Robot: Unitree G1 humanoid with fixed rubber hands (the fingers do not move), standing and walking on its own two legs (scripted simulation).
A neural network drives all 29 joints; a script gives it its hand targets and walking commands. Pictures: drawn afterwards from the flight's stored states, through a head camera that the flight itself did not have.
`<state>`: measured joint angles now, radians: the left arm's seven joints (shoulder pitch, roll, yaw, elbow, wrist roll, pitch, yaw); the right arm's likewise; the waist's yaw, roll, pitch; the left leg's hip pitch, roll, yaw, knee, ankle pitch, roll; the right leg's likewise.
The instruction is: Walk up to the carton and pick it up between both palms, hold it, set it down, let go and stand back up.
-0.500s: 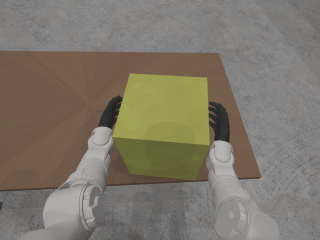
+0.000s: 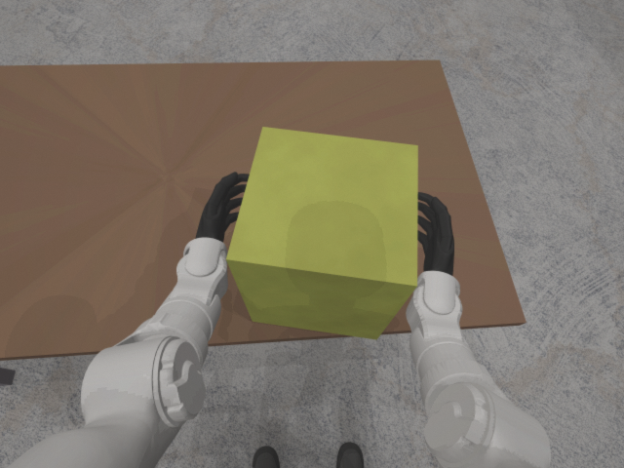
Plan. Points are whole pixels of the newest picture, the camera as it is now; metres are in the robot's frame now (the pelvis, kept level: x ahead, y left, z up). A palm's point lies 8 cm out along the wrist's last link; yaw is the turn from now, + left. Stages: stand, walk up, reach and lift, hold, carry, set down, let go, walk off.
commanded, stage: set down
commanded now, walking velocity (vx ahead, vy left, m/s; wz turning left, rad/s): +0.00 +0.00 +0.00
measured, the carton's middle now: (325, 243) +0.43 -0.03 -0.07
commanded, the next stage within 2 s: none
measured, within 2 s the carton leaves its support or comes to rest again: rests again in 0.04 s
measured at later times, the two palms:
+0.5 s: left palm (219, 238) +0.41 +0.12 -0.03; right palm (439, 271) +0.36 -0.18 -0.03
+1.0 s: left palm (219, 238) +0.42 +0.12 -0.03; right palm (439, 272) +0.36 -0.18 -0.03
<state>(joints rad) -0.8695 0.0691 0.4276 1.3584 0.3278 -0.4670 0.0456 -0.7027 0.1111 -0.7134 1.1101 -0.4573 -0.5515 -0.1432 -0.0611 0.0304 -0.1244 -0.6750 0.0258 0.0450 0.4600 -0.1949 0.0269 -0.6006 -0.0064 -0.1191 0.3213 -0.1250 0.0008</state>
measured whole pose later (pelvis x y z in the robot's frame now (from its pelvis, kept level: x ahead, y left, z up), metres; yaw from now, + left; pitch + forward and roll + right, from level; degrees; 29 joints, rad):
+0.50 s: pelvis -0.03 +0.00 -0.01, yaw +0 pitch +25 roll -2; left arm -0.96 0.11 0.45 1.49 0.30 -0.54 0.06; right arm -0.78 0.12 -0.81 1.13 -0.51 -0.52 -0.12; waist -0.08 0.03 -0.15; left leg -0.81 0.03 0.04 0.57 -0.20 0.03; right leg -0.75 -0.02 -0.12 0.47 -0.16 0.00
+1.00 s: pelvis -0.03 +0.00 -0.02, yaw +0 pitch +25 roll -3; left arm -0.98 0.12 0.49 1.50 0.34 -0.54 0.05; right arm -0.80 0.12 -0.84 1.14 -0.52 -0.52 -0.11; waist -0.09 0.04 -0.15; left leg -0.87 0.03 0.03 0.68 -0.25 0.04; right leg -0.80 -0.02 -0.12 0.57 -0.20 0.00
